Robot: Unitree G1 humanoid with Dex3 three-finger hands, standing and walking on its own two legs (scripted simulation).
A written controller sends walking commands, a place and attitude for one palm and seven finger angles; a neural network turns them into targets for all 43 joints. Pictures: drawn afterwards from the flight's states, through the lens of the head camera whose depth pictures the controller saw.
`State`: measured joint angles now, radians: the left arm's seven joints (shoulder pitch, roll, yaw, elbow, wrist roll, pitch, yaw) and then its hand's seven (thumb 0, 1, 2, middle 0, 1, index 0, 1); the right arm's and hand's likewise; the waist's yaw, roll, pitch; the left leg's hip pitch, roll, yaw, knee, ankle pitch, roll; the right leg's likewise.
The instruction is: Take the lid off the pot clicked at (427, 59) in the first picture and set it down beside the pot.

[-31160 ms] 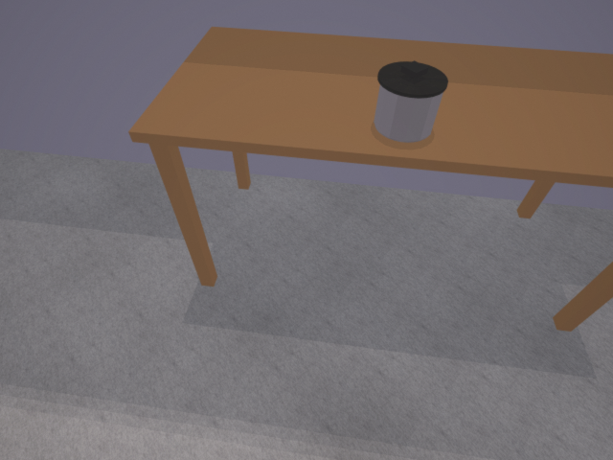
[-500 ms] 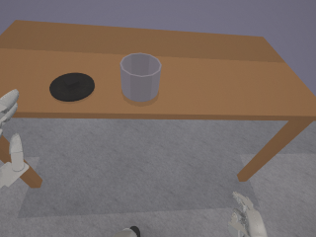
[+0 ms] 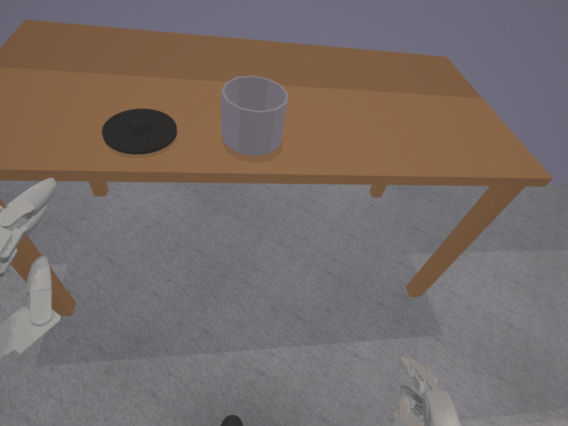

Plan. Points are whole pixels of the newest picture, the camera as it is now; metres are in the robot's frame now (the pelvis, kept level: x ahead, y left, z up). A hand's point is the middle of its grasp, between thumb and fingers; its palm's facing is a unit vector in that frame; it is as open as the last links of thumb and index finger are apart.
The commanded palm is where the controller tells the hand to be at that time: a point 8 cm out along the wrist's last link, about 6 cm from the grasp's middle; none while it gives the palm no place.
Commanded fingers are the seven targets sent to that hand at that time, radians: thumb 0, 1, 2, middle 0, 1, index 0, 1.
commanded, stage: stop stepping back and stand still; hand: left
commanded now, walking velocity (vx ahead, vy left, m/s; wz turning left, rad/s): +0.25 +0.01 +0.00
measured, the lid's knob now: (138, 122) +0.70 +0.35 -0.02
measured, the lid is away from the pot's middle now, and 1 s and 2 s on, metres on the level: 0.25 0.25 0.25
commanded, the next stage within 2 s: let the arm hang, fingers relaxed in 1.46 s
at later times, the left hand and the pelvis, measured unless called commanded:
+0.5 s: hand out of the picture +0.14 +0.25 +0.16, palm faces +0.32 -0.81 -0.49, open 7.4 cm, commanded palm +0.08 +0.30 +0.17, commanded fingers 0.00 0.90 0.90 -0.20 -0.30 -0.20 -0.30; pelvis -0.04 +0.02 -0.01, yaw +2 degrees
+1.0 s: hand out of the picture +0.04 +0.21 -0.19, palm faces +0.17 -0.97 -0.17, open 6.9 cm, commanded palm none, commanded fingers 0.00 0.90 0.90 -0.20 -0.30 -0.20 -0.30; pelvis +0.01 +0.03 -0.01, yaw +8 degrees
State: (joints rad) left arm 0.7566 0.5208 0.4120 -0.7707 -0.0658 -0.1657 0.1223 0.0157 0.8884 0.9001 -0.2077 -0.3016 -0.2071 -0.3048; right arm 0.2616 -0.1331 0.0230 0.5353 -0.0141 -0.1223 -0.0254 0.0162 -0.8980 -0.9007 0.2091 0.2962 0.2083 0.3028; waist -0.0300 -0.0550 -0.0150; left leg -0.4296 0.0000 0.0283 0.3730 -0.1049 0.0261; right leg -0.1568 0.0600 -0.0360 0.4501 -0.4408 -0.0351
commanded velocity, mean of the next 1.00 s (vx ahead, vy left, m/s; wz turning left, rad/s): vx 0.07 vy -0.02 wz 0.00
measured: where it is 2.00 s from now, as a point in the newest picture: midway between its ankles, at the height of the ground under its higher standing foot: outside the picture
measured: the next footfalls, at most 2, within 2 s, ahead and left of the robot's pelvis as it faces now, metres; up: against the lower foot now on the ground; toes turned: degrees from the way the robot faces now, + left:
right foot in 0.02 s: +0.05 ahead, -0.08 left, +0.00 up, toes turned +10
left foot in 0.20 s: +0.02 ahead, +0.14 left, +0.00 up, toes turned +8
